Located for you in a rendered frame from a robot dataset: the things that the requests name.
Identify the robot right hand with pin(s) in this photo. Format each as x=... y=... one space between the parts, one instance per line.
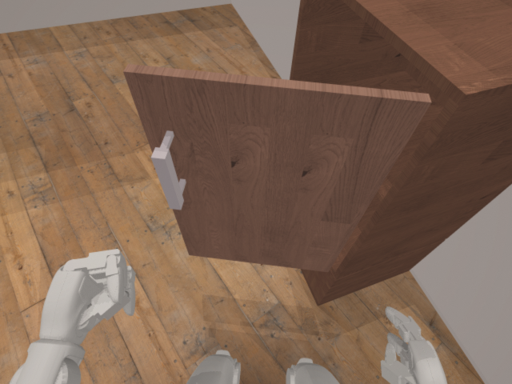
x=419 y=361

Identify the robot thigh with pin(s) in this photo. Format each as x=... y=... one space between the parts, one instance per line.
x=309 y=373
x=217 y=369

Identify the cupboard door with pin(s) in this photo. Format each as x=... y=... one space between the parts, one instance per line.
x=278 y=172

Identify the left robot thigh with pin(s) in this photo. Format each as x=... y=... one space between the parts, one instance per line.
x=217 y=369

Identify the robot left hand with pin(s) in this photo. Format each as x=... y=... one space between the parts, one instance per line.
x=102 y=280

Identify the right robot thigh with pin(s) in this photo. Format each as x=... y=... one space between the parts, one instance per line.
x=309 y=373

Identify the robot left forearm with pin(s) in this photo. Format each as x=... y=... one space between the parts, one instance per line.
x=51 y=362

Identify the handle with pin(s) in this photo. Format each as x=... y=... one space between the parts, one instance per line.
x=165 y=170

